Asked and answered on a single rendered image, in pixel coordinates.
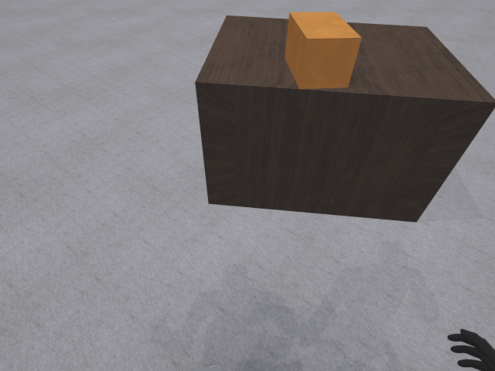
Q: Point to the carton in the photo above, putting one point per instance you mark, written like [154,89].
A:
[321,49]

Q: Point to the right robot hand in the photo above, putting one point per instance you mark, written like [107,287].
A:
[481,350]

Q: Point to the pedestal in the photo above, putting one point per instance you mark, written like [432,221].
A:
[380,148]

